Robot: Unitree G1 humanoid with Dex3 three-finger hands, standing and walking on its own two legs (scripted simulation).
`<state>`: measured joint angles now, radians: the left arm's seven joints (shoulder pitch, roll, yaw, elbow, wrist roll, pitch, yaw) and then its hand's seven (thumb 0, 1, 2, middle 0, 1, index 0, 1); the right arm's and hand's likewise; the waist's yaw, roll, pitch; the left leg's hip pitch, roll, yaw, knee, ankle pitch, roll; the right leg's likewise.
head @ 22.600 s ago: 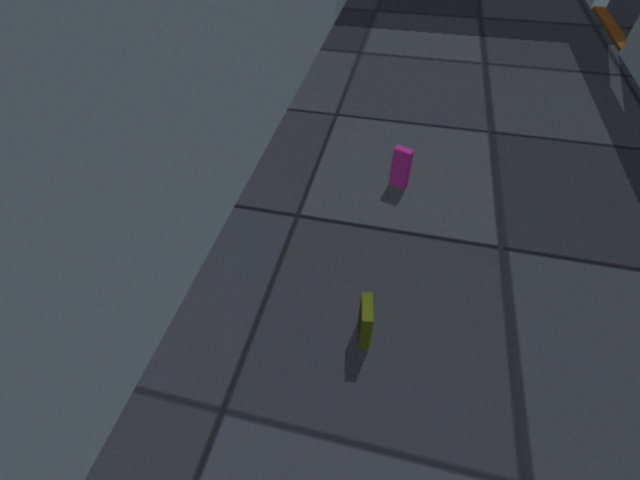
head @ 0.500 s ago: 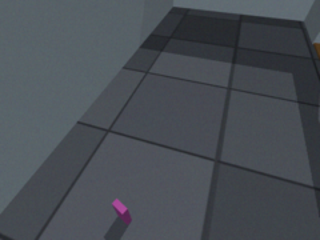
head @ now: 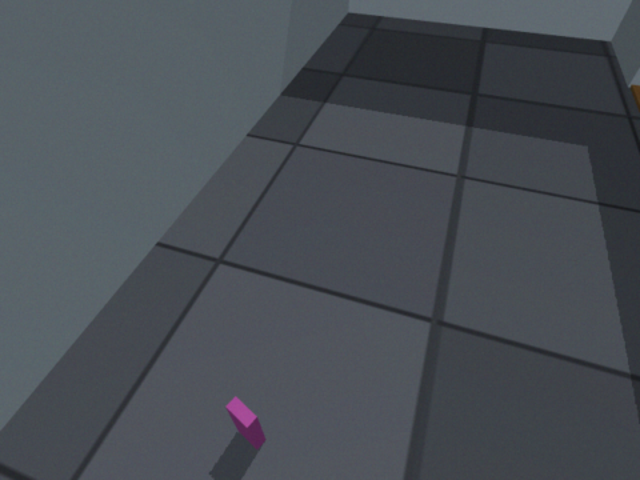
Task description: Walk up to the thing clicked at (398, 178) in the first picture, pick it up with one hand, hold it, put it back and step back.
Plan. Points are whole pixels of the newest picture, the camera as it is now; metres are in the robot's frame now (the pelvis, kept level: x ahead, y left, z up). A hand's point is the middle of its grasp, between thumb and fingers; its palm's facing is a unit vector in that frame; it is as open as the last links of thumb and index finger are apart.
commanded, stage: stand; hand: left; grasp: from the side
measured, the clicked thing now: (246, 424) +0.41 +0.23 -0.68
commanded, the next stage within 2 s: go down in 0.40 s
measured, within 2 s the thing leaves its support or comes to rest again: neither
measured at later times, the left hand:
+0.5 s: hand out of the picture +0.07 +0.25 -0.16, palm faces -0.03 -0.94 -0.34, open 7.4 cm
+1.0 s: hand out of the picture +0.15 +0.28 -0.19, palm faces +0.06 -0.94 -0.32, open 16.1 cm
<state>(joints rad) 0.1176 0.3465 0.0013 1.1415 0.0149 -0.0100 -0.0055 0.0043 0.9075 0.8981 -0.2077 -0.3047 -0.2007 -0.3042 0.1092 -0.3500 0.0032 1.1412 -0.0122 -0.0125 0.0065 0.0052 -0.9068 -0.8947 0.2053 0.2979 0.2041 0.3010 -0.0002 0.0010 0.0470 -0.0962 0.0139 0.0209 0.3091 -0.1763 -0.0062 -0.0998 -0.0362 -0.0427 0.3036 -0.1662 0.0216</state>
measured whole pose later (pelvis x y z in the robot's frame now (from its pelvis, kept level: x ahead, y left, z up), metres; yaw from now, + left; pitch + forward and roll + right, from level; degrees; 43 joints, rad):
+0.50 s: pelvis +0.00 +0.00 +0.00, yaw +0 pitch -2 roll +0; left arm 0.12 0.35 0.00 1.13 0.02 -0.01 0.00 0.00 0.91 0.90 -0.21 -0.30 -0.20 -0.30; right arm 0.11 -0.35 0.00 1.14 -0.01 -0.01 0.01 0.01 -0.91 -0.89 0.21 0.30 0.20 0.30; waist 0.00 0.00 0.05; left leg -0.10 0.02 0.02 0.31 -0.18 -0.01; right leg -0.10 -0.03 -0.04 0.30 -0.16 0.02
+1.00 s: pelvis -0.01 +0.01 -0.06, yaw -1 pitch +12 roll -1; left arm 0.10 0.36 0.25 0.79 0.05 0.08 -0.09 0.00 -0.23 0.07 -0.08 -0.03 -0.08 -0.02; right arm 0.26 -0.25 -0.04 0.67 0.02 -0.08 -0.03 0.01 -0.88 -0.88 0.21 0.30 0.20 0.30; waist -0.03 0.00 -0.06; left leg -0.69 0.04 0.01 0.91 -0.43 0.00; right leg -0.68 -0.03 -0.03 0.86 -0.40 0.02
